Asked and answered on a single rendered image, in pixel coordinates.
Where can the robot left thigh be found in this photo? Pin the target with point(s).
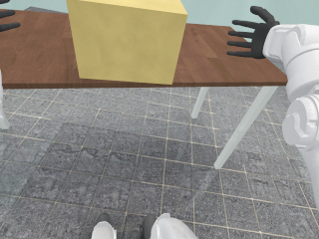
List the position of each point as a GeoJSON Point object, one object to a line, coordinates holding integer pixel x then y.
{"type": "Point", "coordinates": [104, 232]}

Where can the robot thigh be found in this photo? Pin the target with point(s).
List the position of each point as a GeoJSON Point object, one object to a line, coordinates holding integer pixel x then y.
{"type": "Point", "coordinates": [172, 228]}
{"type": "Point", "coordinates": [104, 232]}

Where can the right robot upper arm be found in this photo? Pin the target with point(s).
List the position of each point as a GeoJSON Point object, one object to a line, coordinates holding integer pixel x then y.
{"type": "Point", "coordinates": [300, 130]}

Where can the robot right thigh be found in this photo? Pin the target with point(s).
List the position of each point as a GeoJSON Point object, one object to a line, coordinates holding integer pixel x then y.
{"type": "Point", "coordinates": [172, 228]}

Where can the robot right hand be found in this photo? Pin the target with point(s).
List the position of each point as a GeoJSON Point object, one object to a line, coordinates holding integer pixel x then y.
{"type": "Point", "coordinates": [257, 37]}

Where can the robot right forearm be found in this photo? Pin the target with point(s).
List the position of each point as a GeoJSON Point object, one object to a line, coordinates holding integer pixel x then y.
{"type": "Point", "coordinates": [297, 47]}

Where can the carton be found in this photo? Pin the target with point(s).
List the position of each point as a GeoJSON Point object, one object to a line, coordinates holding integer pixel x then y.
{"type": "Point", "coordinates": [127, 40]}

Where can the robot left hand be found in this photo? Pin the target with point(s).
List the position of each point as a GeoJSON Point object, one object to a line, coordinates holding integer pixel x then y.
{"type": "Point", "coordinates": [7, 13]}

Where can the table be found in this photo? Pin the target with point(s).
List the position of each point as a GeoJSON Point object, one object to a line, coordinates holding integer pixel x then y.
{"type": "Point", "coordinates": [40, 54]}

